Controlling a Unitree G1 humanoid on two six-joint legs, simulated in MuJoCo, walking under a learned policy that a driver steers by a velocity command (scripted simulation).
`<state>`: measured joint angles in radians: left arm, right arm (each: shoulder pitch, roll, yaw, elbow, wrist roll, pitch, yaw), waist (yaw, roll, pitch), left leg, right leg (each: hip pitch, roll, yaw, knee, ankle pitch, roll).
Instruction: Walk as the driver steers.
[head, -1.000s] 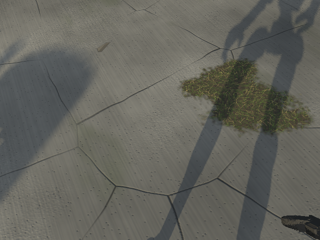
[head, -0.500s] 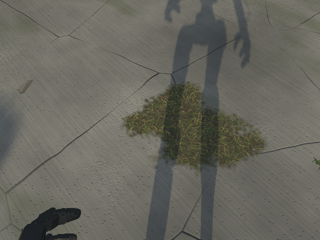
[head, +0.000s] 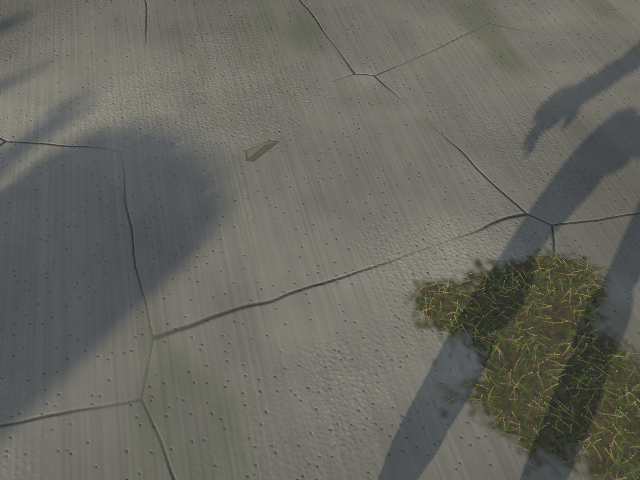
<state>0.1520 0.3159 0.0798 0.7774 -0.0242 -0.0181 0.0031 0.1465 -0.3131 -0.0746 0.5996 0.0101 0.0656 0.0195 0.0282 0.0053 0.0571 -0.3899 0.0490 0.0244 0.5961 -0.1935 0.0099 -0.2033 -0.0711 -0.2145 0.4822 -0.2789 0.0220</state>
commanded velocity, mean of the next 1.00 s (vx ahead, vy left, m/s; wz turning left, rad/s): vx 0.23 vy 0.00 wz -0.22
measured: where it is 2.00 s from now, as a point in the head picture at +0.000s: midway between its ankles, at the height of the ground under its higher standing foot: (395, 466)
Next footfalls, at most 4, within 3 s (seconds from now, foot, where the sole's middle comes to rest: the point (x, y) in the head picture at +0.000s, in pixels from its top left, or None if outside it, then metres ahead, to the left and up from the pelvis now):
0.38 right None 0.07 -0.13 -0.77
0.70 left None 0.18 0.13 -0.77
1.14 right None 0.41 -0.22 -0.77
1.66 left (329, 447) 0.52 0.00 -0.77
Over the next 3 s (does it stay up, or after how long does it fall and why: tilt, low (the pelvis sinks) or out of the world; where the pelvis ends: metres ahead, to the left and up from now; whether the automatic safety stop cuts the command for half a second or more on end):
stays up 0.57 -0.21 0.01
